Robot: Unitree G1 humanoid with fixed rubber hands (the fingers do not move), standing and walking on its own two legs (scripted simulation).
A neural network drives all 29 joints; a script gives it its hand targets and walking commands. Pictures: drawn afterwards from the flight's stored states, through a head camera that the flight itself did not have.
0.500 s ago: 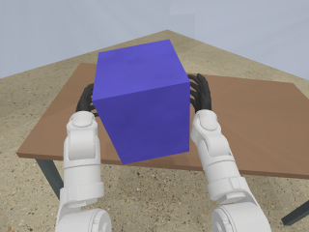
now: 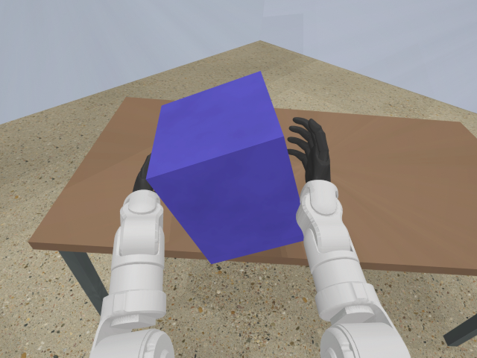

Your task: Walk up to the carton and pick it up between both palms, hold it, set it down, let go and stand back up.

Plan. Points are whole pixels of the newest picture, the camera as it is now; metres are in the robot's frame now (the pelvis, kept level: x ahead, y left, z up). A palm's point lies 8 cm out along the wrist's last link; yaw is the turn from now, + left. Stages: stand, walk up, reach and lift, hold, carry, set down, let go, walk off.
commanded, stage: set down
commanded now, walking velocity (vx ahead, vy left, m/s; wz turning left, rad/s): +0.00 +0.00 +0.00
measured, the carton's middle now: (234, 171) +0.44 -0.02 +0.11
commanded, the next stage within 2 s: none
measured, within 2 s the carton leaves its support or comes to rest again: neither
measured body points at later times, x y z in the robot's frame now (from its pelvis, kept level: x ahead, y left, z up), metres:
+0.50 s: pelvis +0.02 +0.01 +0.00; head +0.00 +0.03 +0.45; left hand +0.41 +0.14 +0.10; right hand +0.40 -0.14 +0.17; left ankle +0.03 +0.12 -0.75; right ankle +0.03 -0.11 -0.75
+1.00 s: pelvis +0.02 +0.01 +0.00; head +0.01 +0.03 +0.45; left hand +0.43 +0.13 +0.08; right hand +0.41 -0.15 +0.14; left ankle +0.03 +0.12 -0.75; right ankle +0.03 -0.11 -0.75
